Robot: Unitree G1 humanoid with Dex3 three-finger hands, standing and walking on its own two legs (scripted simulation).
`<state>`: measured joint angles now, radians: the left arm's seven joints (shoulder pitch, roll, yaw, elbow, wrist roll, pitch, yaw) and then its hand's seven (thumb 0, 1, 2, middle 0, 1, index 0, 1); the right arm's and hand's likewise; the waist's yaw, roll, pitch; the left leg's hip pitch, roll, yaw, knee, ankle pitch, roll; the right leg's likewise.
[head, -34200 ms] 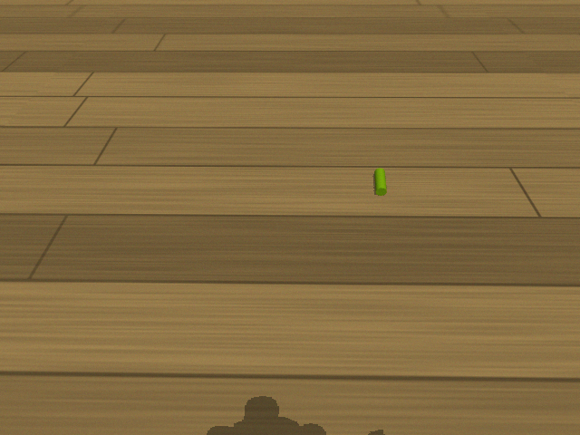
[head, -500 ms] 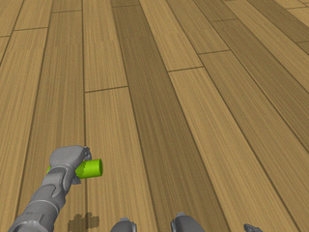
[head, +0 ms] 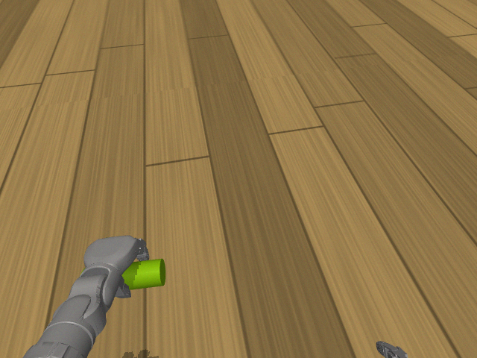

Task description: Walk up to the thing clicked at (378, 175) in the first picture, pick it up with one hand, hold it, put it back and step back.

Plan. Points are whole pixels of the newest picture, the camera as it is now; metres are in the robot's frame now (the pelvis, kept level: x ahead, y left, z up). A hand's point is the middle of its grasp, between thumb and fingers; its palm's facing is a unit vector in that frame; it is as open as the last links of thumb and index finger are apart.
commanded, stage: hold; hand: left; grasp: from above
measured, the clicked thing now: (124, 276) +0.32 +0.23 -0.11
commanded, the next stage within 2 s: crouch in 1.70 s
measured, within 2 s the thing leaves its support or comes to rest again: neither
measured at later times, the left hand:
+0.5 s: hand (118, 273) +0.30 +0.22 -0.04, palm faces -0.48 -0.04 -0.88, open 8.3 cm
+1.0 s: hand (118, 275) +0.28 +0.21 -0.02, palm faces -0.46 -0.03 -0.89, open 8.3 cm
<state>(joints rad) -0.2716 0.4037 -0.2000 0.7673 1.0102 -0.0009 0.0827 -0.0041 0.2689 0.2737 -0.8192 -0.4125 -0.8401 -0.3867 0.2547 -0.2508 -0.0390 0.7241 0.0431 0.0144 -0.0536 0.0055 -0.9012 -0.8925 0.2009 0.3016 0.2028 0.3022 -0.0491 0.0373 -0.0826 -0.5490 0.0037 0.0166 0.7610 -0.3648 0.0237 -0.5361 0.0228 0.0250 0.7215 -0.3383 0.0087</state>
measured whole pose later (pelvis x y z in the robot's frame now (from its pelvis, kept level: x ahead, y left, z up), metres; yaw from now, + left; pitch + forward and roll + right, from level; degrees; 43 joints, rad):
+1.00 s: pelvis -0.01 -0.01 +0.02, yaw +0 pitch +2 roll +0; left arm -0.22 0.40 -0.23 0.63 1.00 0.00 -0.02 0.00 0.25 0.28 -0.83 -0.41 -0.85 -0.39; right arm 0.21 -0.26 -0.03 0.69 0.06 0.06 -0.06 0.01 -0.90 -0.89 0.20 0.30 0.20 0.30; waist -0.01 0.05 -0.03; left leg -0.33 0.00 0.03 0.55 -0.26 0.01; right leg -0.33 0.02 0.04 0.54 -0.25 0.00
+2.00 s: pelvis +0.00 -0.01 +0.02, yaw +0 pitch +2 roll +0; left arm -0.24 0.39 -0.21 0.70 1.02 -0.04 0.02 -0.01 0.24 0.32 -0.84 -0.39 -0.86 -0.36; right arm 0.20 -0.26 -0.03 0.67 0.06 0.08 -0.06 0.01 -0.90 -0.90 0.20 0.30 0.20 0.30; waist -0.02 0.04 -0.01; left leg -0.30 -0.01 0.02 0.50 -0.25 0.02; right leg -0.30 0.01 0.03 0.50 -0.24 0.00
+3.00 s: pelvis -0.07 -0.01 -0.30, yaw -2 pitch +40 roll -6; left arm -0.93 0.62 0.05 1.38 1.27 -0.17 0.37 -0.01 0.24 0.32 -0.87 -0.33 -0.89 -0.31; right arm 0.21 -0.25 0.01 0.74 -0.11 -0.05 0.07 0.00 -0.90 -0.90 0.20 0.30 0.20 0.30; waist -0.24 0.03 -0.17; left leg -2.04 -0.01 -0.05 2.01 -0.67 0.02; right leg -1.99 0.02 -0.07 1.96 -0.66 0.00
